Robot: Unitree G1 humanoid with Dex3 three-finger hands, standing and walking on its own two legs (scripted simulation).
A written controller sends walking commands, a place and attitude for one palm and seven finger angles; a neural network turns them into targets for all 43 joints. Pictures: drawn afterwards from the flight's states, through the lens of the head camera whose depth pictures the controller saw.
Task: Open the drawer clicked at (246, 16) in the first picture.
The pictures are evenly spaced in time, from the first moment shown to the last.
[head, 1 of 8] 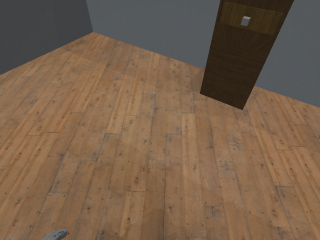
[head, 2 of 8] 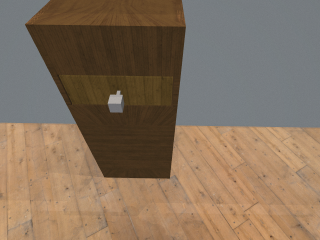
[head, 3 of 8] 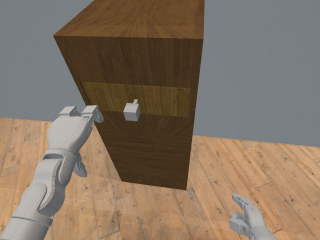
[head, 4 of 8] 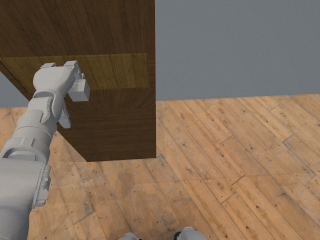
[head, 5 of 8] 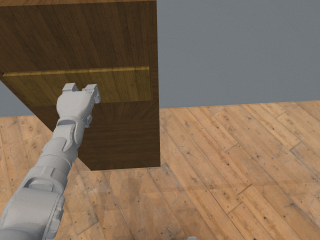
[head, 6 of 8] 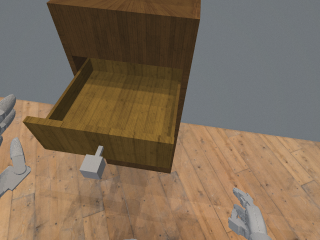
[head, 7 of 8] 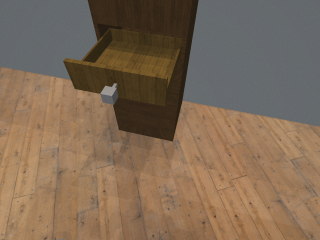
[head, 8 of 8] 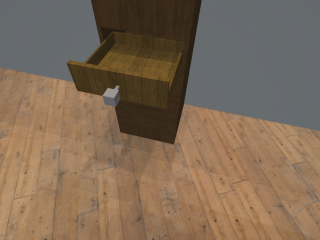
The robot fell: no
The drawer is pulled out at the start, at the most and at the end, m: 0.00 0.30 0.30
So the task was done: yes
